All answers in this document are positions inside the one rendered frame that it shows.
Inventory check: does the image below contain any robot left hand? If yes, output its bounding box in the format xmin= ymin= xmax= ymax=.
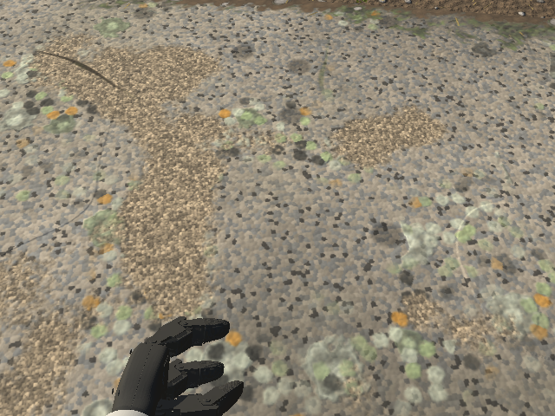
xmin=112 ymin=316 xmax=244 ymax=416

